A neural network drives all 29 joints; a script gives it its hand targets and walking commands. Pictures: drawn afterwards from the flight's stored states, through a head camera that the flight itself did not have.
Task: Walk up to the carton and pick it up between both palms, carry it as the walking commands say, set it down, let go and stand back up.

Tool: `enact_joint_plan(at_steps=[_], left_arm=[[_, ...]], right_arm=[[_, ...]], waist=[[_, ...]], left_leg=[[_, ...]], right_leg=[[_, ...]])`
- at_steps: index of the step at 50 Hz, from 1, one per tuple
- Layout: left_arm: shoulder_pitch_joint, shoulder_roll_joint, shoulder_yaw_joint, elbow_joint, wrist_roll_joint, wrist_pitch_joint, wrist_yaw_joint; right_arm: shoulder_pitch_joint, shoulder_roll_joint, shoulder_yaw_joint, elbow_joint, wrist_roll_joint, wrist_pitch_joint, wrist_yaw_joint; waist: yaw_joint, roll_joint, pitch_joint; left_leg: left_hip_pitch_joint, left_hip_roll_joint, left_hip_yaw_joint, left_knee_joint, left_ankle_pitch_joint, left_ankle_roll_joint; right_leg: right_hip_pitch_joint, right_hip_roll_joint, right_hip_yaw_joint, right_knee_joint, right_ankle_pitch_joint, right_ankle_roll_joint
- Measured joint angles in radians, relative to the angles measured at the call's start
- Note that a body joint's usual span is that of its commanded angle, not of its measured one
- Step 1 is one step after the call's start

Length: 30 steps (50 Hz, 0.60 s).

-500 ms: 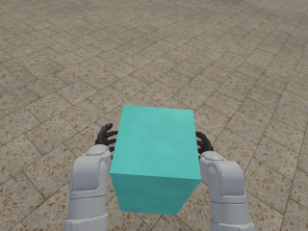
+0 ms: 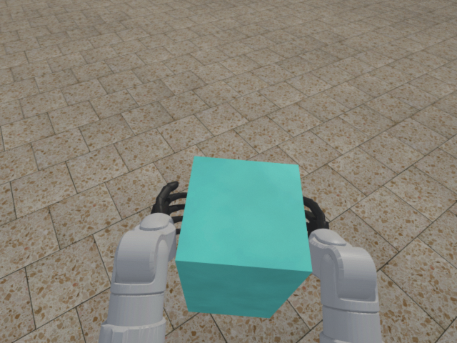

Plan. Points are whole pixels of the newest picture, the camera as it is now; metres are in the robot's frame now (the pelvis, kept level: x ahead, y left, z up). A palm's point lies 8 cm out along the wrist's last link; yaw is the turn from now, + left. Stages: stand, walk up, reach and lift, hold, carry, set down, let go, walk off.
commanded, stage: carry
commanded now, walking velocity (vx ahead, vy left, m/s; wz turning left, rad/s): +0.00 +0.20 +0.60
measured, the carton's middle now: (236, 247) +0.29 -0.02 +0.02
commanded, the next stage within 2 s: none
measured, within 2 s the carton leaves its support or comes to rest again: neither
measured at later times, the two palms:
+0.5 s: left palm out of the picture +0.18 +0.37 +0.10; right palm (144, 261) +0.24 +0.12 +0.09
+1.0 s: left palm out of the picture +0.04 +0.49 +0.11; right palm out of the picture +0.13 +0.25 +0.10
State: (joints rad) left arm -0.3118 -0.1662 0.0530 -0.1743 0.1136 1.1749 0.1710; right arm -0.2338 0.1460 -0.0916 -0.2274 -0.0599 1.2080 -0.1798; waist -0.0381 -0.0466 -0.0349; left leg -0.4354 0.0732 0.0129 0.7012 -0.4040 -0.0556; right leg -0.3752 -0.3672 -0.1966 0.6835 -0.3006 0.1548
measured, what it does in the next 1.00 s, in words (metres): steps to the left, turning left: left foot, then right foot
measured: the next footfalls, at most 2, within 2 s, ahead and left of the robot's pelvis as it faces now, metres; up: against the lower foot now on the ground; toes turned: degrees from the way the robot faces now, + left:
left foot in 0.02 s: +0.07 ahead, +0.20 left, +0.00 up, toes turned +4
right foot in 0.24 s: +0.00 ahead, +0.01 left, +0.00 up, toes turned -4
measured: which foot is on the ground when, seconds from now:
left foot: up 0.00-0.00, down 0.02-0.24, up 0.26-0.54, down 0.56-1.00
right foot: down 0.00-0.02, up 0.04-0.22, down 0.24-0.56, up 0.58-0.94, down 0.96-1.00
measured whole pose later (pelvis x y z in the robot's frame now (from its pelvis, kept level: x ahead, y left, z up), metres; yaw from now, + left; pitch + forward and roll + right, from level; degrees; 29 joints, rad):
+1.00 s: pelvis -0.19 +0.26 +0.01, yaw +19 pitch +2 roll -1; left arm -0.33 -0.17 0.14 -0.10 0.08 1.13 0.18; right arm -0.32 0.17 -0.10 -0.12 -0.12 1.19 -0.17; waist 0.05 0.04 -0.09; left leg -0.44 -0.03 0.10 0.45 -0.06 0.07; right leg -0.29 0.00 -0.09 0.55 -0.30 -0.01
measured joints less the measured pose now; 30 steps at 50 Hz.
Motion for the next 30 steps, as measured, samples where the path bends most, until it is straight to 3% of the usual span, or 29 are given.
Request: enact_joint_plan(at_steps=[2,4,5,8,11,12,13,15,17,19,23,27,29,30], left_arm=[[-0.002,0.001,0.016,-0.014,0.008,-0.007,-0.006],[0.010,0.004,0.055,-0.019,0.004,-0.018,-0.019],[0.018,0.005,0.067,-0.014,0.002,-0.022,-0.025],[0.022,0.006,0.076,0.003,-0.010,-0.027,-0.024],[0.017,0.005,0.075,-0.031,-0.029,-0.035,-0.006],[0.015,0.005,0.074,-0.046,-0.039,-0.039,-0.001],[0.011,0.003,0.068,-0.053,-0.047,-0.048,0.003],[0.004,0.001,0.058,-0.045,-0.055,-0.061,0.007],[0.011,0.002,0.056,-0.026,-0.050,-0.057,-0.003],[0.025,0.006,0.063,-0.016,-0.048,-0.050,-0.013],[0.024,0.006,0.045,-0.054,-0.048,-0.038,-0.010],[-0.010,-0.004,0.021,-0.081,-0.009,-0.040,-0.008],[-0.015,-0.003,0.043,-0.060,0.013,-0.042,-0.021],[-0.006,-0.001,0.057,-0.042,0.017,-0.043,-0.027]], right_arm=[[-0.022,0.006,0.003,0.010,0.006,-0.007,-0.008],[-0.041,0.010,0.030,0.042,0.013,-0.015,-0.029],[-0.046,0.011,0.041,0.058,0.008,-0.014,-0.032],[-0.062,0.015,0.040,0.077,-0.014,-0.001,-0.026],[-0.085,0.022,0.025,0.053,-0.028,-0.003,-0.009],[-0.089,0.024,0.023,0.031,-0.031,-0.002,-0.009],[-0.092,0.024,0.017,0.011,-0.035,-0.005,-0.008],[-0.070,0.018,0.016,-0.011,-0.032,-0.017,-0.008],[-0.040,0.010,0.034,-0.009,-0.029,-0.016,-0.012],[-0.031,0.007,0.050,0.005,-0.023,-0.005,-0.024],[-0.039,0.008,0.035,-0.040,-0.007,0.008,-0.034],[-0.056,0.013,-0.004,-0.066,0.000,-0.022,-0.015],[-0.065,0.017,0.005,-0.013,-0.008,-0.041,-0.005],[-0.067,0.018,0.018,0.024,-0.011,-0.043,-0.011]], waist=[[-0.015,0.006,-0.001],[-0.002,0.011,0.014],[0.007,0.016,0.017],[0.040,0.051,0.032],[0.082,0.082,0.062],[0.095,0.091,0.067],[0.102,0.120,0.078],[0.089,0.139,0.091],[0.075,0.112,0.085],[0.064,0.074,0.077],[0.023,0.025,0.063],[0.006,0.021,0.030],[0.007,-0.009,0.006],[0.015,-0.015,0.001]], left_leg=[[-0.002,-0.005,0.004,-0.024,0.155,-0.009],[-0.031,-0.017,0.008,0.033,0.124,0.000],[-0.038,-0.024,0.005,0.025,0.115,0.010],[-0.066,-0.057,-0.022,-0.017,0.157,0.032],[-0.094,-0.111,-0.018,-0.027,0.193,0.068],[-0.107,-0.133,-0.014,-0.020,0.199,0.077],[-0.124,-0.142,-0.016,0.011,0.179,0.081],[-0.181,-0.156,0.008,0.185,0.045,0.067],[-0.228,-0.153,0.023,0.368,0.007,0.065],[-0.233,-0.119,0.019,0.439,0.026,0.050],[-0.164,-0.047,0.009,0.286,0.038,0.019],[-0.006,-0.017,0.038,-0.050,0.104,0.001],[0.020,-0.039,0.059,-0.096,0.176,0.010],[0.007,-0.042,0.059,-0.068,0.165,0.022]], right_leg=[[-0.031,-0.011,0.036,0.082,-0.085,0.003],[-0.080,0.060,0.088,0.227,-0.274,0.007],[-0.099,0.104,0.091,0.281,-0.308,0.002],[-0.116,0.221,0.050,0.310,-0.255,-0.029],[-0.093,0.291,0.033,0.207,-0.191,-0.064],[-0.063,0.302,0.028,0.117,-0.136,-0.083],[-0.051,0.304,0.018,0.079,-0.094,-0.141],[-0.045,0.264,-0.007,0.080,-0.085,-0.191],[-0.030,0.211,-0.020,0.043,-0.071,-0.183],[-0.012,0.170,-0.018,-0.017,-0.030,-0.151],[0.014,0.088,-0.042,-0.082,0.025,-0.100],[0.004,0.023,-0.056,-0.021,0.009,-0.032],[-0.032,0.008,0.000,0.070,-0.067,-0.023],[-0.058,0.037,0.039,0.150,-0.173,-0.021]])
